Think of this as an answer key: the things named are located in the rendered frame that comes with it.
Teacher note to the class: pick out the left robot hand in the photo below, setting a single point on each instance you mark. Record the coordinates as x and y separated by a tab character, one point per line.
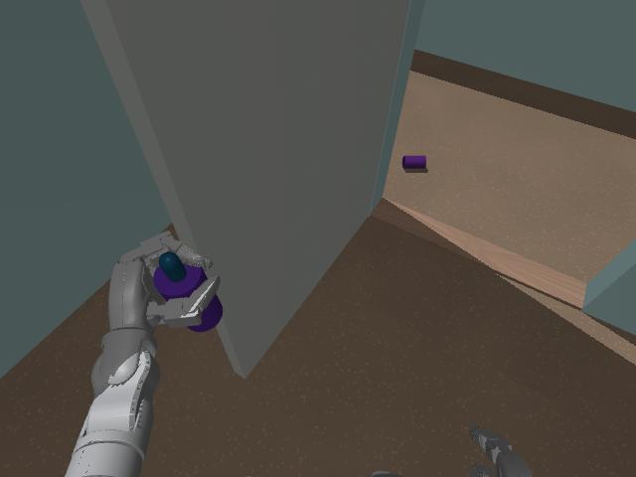
134	301

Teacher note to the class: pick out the left robot arm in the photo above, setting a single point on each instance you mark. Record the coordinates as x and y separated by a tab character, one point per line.
115	435

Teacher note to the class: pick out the right robot hand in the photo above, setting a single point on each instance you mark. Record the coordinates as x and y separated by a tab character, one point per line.
499	451

